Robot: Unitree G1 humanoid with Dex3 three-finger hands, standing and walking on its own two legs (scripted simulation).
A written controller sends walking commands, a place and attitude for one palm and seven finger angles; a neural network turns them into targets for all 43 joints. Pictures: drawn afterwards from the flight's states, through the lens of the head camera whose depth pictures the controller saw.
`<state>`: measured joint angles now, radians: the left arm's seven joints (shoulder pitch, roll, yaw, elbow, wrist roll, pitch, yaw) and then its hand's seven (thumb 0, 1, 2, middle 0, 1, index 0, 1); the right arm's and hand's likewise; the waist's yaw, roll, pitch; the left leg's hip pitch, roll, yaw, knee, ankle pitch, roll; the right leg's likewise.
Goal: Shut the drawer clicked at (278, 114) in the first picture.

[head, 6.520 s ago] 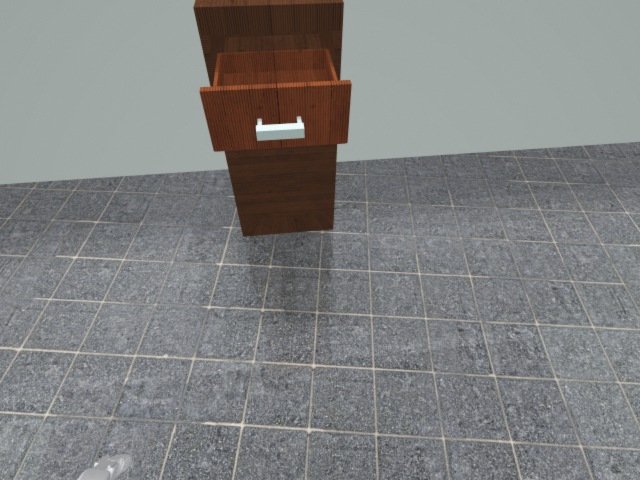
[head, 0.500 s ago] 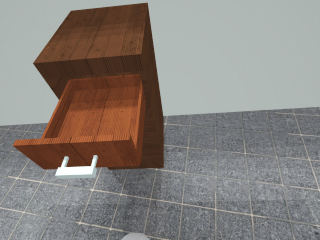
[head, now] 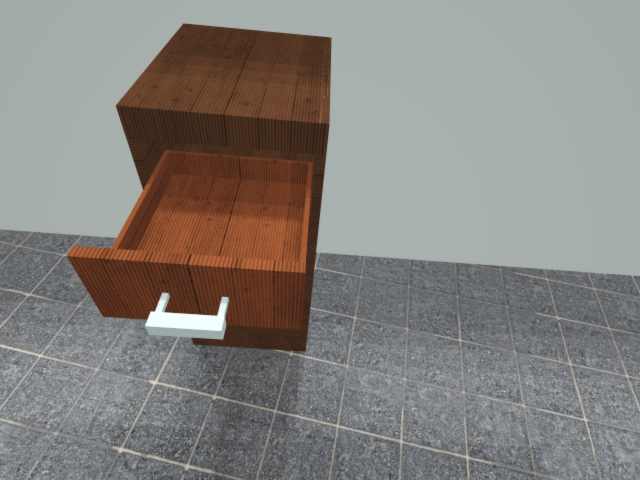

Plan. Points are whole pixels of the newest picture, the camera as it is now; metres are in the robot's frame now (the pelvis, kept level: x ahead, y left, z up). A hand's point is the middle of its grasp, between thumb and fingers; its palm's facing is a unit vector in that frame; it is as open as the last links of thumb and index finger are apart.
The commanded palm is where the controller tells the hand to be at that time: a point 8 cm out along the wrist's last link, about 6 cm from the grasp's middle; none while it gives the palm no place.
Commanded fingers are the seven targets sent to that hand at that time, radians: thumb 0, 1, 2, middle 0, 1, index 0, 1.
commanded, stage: come to a stop and stand still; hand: left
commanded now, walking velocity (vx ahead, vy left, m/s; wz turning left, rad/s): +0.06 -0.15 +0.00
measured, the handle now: (190, 313) +0.35 +0.23 -0.05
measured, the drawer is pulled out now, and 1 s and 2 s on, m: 0.30 0.30 0.30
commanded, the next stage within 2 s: look again from close up in 0.72 s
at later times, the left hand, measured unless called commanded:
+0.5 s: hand out of the picture +0.08 +0.14 -0.18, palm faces +0.09 -0.97 -0.22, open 7.1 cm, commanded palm none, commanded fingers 0.00 0.90 0.90 -0.20 -0.30 -0.20 -0.30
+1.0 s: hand out of the picture +0.00 +0.12 -0.19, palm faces +0.04 -0.98 -0.18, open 7.3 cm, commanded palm none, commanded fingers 0.00 0.90 0.90 -0.20 -0.30 -0.20 -0.30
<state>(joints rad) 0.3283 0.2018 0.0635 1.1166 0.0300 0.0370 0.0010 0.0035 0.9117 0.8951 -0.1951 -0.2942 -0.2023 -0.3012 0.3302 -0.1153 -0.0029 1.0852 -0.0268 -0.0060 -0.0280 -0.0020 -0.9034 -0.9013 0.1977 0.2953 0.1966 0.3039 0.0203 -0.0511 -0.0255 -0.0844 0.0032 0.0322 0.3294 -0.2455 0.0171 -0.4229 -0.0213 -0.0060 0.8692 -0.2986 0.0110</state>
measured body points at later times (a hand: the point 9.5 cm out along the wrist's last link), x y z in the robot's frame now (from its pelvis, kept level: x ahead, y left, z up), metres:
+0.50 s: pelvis +0.04 -0.05 -0.01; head +0.04 -0.05 +0.44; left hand +0.08 +0.19 -0.16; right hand +0.01 -0.26 -0.17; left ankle +0.00 +0.10 -0.75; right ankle +0.02 -0.13 -0.75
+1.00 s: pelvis +0.03 -0.03 -0.01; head +0.05 -0.04 +0.44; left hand +0.00 +0.18 -0.17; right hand +0.05 -0.26 -0.17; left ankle +0.02 +0.09 -0.75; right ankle +0.02 -0.13 -0.75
